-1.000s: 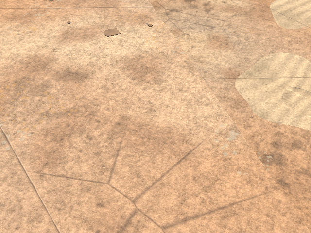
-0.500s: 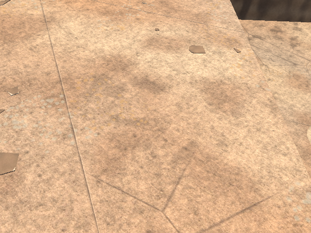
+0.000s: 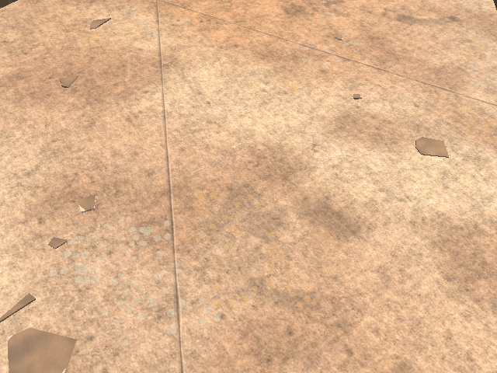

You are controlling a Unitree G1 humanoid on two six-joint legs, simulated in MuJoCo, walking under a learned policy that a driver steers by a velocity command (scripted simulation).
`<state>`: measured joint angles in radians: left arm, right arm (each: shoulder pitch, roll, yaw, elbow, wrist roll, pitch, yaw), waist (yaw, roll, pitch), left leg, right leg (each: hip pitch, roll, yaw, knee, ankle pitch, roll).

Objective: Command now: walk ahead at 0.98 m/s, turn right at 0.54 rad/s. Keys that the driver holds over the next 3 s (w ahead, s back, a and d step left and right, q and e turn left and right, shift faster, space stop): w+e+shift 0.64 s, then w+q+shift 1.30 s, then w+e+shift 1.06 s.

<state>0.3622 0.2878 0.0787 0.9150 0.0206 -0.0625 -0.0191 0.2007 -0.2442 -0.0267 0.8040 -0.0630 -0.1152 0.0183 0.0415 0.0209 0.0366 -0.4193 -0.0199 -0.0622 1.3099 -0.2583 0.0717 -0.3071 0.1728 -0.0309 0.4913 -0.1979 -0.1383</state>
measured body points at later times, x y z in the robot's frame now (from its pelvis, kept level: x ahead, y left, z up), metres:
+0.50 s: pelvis +0.45 +0.01 +0.01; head +0.47 +0.00 +0.46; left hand +0.71 +0.22 -0.08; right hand +0.36 -0.28 -0.10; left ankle +0.44 +0.15 -0.73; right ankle +0.42 -0.08 -0.63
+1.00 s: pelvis +0.83 -0.22 +0.01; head +0.84 -0.22 +0.46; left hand +0.97 +0.01 -0.12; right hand +0.80 -0.50 -0.11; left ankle +1.02 -0.15 -0.64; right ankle +0.73 -0.20 -0.73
